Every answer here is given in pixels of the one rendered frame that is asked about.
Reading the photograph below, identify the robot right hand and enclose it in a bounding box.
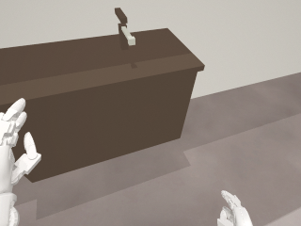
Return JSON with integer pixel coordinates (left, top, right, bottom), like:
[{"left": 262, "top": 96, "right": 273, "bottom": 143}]
[{"left": 217, "top": 190, "right": 253, "bottom": 226}]

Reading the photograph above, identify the counter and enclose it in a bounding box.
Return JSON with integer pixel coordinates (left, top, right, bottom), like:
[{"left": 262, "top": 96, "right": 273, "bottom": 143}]
[{"left": 0, "top": 8, "right": 205, "bottom": 183}]

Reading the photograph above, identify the robot left hand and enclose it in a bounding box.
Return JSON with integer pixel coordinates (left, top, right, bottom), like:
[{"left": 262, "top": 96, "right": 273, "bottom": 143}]
[{"left": 0, "top": 98, "right": 41, "bottom": 194}]

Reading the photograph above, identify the tap lever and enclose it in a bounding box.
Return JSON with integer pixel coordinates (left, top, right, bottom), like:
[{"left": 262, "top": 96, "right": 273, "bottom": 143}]
[{"left": 121, "top": 26, "right": 135, "bottom": 46}]

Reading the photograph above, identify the left robot forearm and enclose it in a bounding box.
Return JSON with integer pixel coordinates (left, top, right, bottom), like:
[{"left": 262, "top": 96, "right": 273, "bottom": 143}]
[{"left": 0, "top": 192, "right": 20, "bottom": 226}]

